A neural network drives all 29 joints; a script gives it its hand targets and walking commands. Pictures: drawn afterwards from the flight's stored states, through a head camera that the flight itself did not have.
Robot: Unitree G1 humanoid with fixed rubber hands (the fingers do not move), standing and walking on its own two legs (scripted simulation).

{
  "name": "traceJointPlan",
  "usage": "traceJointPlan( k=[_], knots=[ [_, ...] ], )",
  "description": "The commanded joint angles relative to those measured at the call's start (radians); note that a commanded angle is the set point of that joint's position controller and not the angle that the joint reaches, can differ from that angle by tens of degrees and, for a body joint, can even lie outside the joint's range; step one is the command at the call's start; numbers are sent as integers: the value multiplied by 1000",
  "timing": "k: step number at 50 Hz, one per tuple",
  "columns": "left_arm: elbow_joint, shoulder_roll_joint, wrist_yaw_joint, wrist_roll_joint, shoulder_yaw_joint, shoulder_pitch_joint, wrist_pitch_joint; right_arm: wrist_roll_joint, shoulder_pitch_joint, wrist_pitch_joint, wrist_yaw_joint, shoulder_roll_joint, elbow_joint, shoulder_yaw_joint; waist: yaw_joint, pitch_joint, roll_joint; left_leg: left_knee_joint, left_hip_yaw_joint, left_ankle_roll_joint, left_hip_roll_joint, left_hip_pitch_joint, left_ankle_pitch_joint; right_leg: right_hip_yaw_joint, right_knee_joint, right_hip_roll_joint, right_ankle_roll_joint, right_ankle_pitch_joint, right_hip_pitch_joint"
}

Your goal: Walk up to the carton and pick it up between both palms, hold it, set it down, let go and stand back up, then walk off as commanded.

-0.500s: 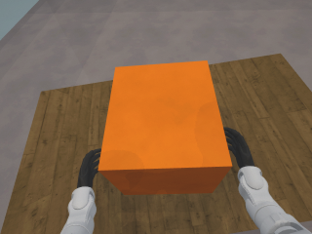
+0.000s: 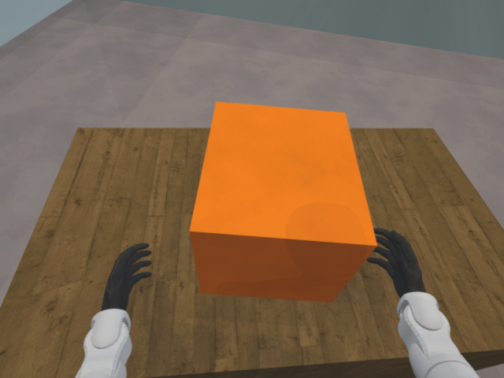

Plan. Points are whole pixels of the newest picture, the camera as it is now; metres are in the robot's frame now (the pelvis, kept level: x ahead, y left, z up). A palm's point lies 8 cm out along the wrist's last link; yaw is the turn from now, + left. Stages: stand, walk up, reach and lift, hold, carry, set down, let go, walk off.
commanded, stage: set down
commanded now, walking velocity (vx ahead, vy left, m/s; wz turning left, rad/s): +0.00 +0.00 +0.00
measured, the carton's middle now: (273, 201) +0.46 -0.01 -0.03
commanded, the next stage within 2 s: let go in 1.92 s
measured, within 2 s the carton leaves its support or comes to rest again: neither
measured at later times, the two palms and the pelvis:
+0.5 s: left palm (103, 344) +0.19 +0.25 -0.05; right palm (413, 339) +0.21 -0.22 -0.02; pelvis +0.00 +0.00 +0.00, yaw +0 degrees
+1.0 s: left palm (113, 340) +0.20 +0.24 -0.06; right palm (415, 336) +0.22 -0.23 -0.03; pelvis +0.01 +0.00 +0.00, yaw +0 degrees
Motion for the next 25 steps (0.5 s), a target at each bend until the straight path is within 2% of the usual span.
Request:
traceJointPlan(
  k=[1, 2, 4, 5, 7, 8, 9, 10, 11, 12, 13, 14, 15, 16, 17, 18, 19, 20, 21, 22, 23, 24, 25],
  knots=[
    [-373, 135, 64, -128, -66, -151, -29, 66, -85, 18, 55, -144, -318, -121, 95, -327, 230, 28, 37, -44, -28, 393, 81, -73, -19, 21, -75, -144, 84],
    [-375, 152, 63, -145, -72, -182, -28, 51, -110, 24, 52, -131, -339, -118, 84, -327, 207, 28, 51, -38, -35, 355, 72, -71, -15, 18, -69, -153, 98],
    [-371, 156, 50, -155, -63, -90, -33, 36, -38, 15, 40, -113, -406, -108, 94, -328, 131, 28, 57, -22, -41, 355, 132, -66, -13, 20, -59, -89, 137],
    [-391, 157, 48, -163, -65, -24, -36, 31, 14, 5, 35, -119, -444, -97, 76, -336, 112, 29, 62, -23, -46, 376, 188, -72, -10, 20, -46, -18, 163],
    [-461, 129, 28, -155, -55, 165, -42, 39, 184, -21, 25, -123, -527, -64, 84, -363, 74, 22, 60, -15, -51, 449, 299, -73, -16, 24, -31, 118, 243],
    [-432, 127, 14, -144, -38, 181, -34, 33, 198, -19, 17, -132, -507, -58, 92, -343, 50, 24, 65, -12, -55, 451, 342, -68, -20, 25, -24, 170, 251],
    [-422, 145, 1, -144, -28, 149, -29, 20, 179, -17, 8, -118, -519, -46, 86, -342, 21, 20, 63, -5, -56, 420, 335, -54, -18, 18, -22, 184, 264],
    [-417, 121, -17, -119, -28, 259, -12, 0, 299, -21, -1, -115, -504, -39, 83, -304, 24, 10, 56, -7, -64, 448, 351, -46, -28, 17, -20, 259, 288],
    [-362, 135, -37, -120, -5, 249, 0, -6, 277, -12, -10, -117, -492, -16, 83, -273, -4, 8, 64, -3, -69, 422, 351, -35, -30, 8, -7, 295, 288],
    [-379, 124, -51, -121, -9, 255, 2, -7, 300, -14, -11, -115, -531, 5, 86, -266, -11, -1, 60, 1, -74, 408, 327, -30, -33, -1, -1, 313, 295],
    [-405, 140, -54, -127, 0, 215, 3, -12, 262, -17, -17, -114, -592, -7, 90, -279, -27, -7, 61, 2, -72, 391, 304, -29, -36, 4, 1, 276, 291],
    [-425, 146, -57, -120, 17, 225, 0, -17, 282, -26, -18, -122, -612, -3, 105, -290, -25, -13, 63, 5, -71, 383, 307, -32, -31, 11, -5, 268, 296],
    [-432, 153, -60, -132, 4, 245, 1, -29, 318, -27, -24, -112, -623, -11, 84, -277, -31, -12, 69, 5, -76, 379, 273, -30, -37, 7, 2, 239, 306],
    [-497, 166, -52, -139, 12, 203, -14, -17, 288, -37, -24, -112, -675, -12, 114, -293, -16, -10, 61, 5, -71, 365, 273, -29, -28, 6, -5, 222, 293],
    [-562, 186, -44, -154, 4, 169, -22, -25, 268, -45, -24, -110, -715, -27, 109, -314, -4, -8, 58, 9, -68, 365, 242, -34, -25, 12, -9, 164, 272],
    [-533, 155, -39, -117, -11, 226, -5, -55, 326, -42, -18, -117, -637, -54, 94, -253, 50, -14, 57, -5, -63, 408, 242, -47, -36, 21, -19, 137, 231],
    [-566, 148, -20, -106, -9, 212, -9, -51, 322, -43, -5, -122, -654, -60, 118, -249, 85, -7, 53, -11, -58, 426, 246, -59, -33, 32, -28, 75, 207],
    [-692, 168, -3, -127, -25, 189, -28, -39, 331, -58, -4, -103, -723, -79, 102, -291, 87, -1, 48, -6, -50, 441, 236, -56, -27, 36, -34, 53, 193],
    [-482, 122, -11, -88, -38, 221, 20, -80, 349, -23, 6, -109, -551, -95, 102, -166, 121, -16, 52, -11, -53, 426, 167, -64, -45, 31, -46, -36, 139],
    [-608, 158, 7, -115, -41, 154, -10, -59, 311, -33, 10, -91, -656, -92, 125, -207, 109, -10, 57, 0, -51, 399, 132, -57, -33, 26, -41, -74, 138],
    [-657, 140, 20, -111, -48, 158, -10, -55, 315, -31, 17, -87, -665, -110, 132, -205, 121, -21, 51, -1, -41, 423, 100, -57, -37, 31, -49, -110, 119],
    [-539, 124, 20, -97, -63, 154, 24, -70, 296, -1, 26, -74, -570, -119, 130, -137, 147, -33, 56, -3, -45, 398, 41, -64, -50, 25, -62, -177, 83],
    [-576, 135, 31, -101, -66, 153, 18, -77, 321, -4, 25, -63, -594, -130, 129, -149, 150, -35, 55, 1, -42, 409, 9, -55, -51, 19, -58, -192, 94]
  ],
)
